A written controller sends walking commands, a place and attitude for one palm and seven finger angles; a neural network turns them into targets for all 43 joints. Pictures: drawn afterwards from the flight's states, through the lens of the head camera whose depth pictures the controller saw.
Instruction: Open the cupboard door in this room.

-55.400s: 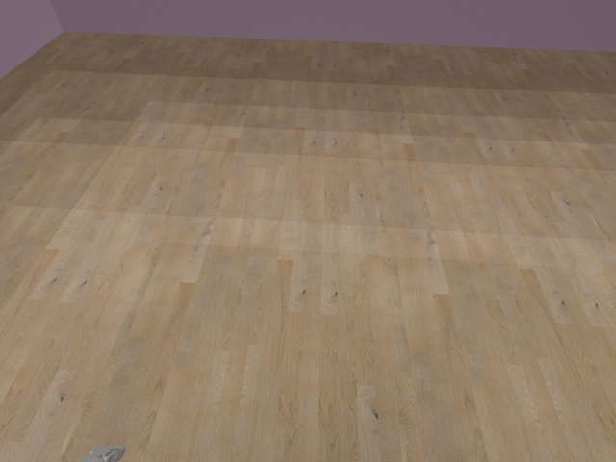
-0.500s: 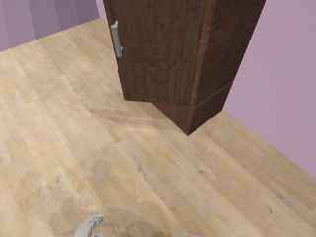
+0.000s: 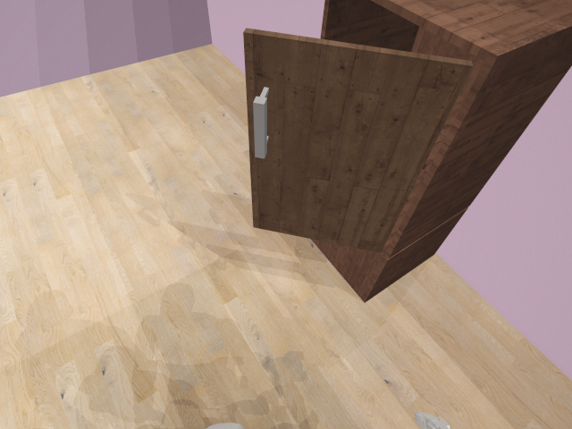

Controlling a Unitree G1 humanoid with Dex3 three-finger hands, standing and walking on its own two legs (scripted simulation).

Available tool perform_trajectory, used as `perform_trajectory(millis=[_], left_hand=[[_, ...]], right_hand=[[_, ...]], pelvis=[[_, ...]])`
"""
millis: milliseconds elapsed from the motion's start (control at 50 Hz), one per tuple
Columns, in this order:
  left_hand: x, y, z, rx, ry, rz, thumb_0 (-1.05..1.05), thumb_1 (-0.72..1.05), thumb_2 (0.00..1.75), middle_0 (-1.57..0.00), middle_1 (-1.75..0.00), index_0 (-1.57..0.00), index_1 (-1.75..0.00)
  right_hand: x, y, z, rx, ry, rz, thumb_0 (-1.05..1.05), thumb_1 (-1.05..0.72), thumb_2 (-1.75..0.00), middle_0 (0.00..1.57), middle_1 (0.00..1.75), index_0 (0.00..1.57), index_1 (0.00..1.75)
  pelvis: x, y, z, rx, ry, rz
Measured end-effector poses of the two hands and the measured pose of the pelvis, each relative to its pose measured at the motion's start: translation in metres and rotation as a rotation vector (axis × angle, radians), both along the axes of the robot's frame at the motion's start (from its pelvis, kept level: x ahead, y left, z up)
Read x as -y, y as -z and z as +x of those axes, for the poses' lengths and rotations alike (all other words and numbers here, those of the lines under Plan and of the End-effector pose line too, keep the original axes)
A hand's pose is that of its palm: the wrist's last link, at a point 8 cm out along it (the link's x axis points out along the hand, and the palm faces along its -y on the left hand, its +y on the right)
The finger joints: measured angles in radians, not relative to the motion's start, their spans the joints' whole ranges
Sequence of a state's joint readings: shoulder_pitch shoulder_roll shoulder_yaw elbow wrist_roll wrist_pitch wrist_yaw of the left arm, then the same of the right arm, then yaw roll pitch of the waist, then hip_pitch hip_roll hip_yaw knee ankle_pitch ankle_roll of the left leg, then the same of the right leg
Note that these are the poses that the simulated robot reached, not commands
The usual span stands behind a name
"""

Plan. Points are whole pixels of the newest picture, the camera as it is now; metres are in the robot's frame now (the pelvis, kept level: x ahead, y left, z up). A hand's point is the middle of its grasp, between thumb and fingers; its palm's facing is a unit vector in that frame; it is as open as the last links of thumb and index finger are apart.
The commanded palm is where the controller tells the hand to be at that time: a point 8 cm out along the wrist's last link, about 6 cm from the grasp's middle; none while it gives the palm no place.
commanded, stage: take the last steps up to it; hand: left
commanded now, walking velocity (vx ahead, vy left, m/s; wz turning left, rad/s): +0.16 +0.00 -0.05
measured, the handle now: (263, 123) +0.67 +0.13 +0.02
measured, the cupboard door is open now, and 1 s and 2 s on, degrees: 44 44 44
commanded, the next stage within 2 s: come to a stop and stand still in 0.04 s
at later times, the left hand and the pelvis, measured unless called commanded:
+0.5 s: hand (196, 386) +0.20 +0.17 -0.17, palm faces +0.02 -0.98 -0.19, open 7.3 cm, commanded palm none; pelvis +0.10 +0.00 +0.00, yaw +1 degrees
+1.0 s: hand out of the picture +0.09 +0.17 -0.17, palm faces +0.01 -0.98 -0.22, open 7.3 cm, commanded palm none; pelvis +0.07 -0.01 +0.01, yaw +0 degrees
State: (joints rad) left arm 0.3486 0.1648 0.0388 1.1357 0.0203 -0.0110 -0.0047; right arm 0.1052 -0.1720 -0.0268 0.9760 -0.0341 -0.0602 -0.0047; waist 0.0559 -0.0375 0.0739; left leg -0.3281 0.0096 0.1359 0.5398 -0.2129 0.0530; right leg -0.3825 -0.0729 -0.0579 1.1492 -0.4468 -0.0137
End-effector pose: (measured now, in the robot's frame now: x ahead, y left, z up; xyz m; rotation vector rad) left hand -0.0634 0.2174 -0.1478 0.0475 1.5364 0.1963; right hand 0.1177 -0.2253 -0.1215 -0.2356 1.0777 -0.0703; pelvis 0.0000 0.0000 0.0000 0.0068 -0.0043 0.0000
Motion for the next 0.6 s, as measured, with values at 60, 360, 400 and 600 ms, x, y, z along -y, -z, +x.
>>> perform_trajectory(millis=[60,360,400,600], left_hand=[[-0.008,-0.008,0.055,0.097,0.029,0.015,0.01,0.92,0.90,-0.20,-0.30,-0.20,-0.30],[-0.001,-0.022,0.242,0.308,0.188,0.092,0.00,0.92,0.90,-0.19,-0.30,-0.20,-0.30],[0.002,-0.019,0.250,0.315,0.178,0.083,0.00,0.92,0.90,-0.20,-0.30,-0.20,-0.30],[-0.018,0.000,0.229,0.253,0.107,0.031,0.00,0.91,0.90,-0.20,-0.30,-0.21,-0.30]], right_hand=[[-0.006,0.002,-0.012,-0.062,0.050,0.014,-0.01,-0.93,-0.90,0.20,0.30,0.20,0.30],[0.012,0.024,-0.060,-0.402,0.216,0.053,0.00,-0.92,-0.90,0.20,0.30,0.19,0.30],[0.010,0.022,-0.058,-0.421,0.219,0.048,0.00,-0.92,-0.90,0.20,0.30,0.19,0.30],[-0.003,0.006,-0.018,-0.318,0.182,-0.036,0.00,-0.91,-0.90,0.20,0.30,0.19,0.30]], pelvis=[[-0.004,-0.007,0.017,-0.006,0.003,0.002],[0.014,-0.005,0.098,-0.020,0.002,0.009],[0.013,-0.004,0.102,-0.022,-0.004,0.005],[-0.012,-0.005,0.095,-0.018,-0.006,-0.016]])
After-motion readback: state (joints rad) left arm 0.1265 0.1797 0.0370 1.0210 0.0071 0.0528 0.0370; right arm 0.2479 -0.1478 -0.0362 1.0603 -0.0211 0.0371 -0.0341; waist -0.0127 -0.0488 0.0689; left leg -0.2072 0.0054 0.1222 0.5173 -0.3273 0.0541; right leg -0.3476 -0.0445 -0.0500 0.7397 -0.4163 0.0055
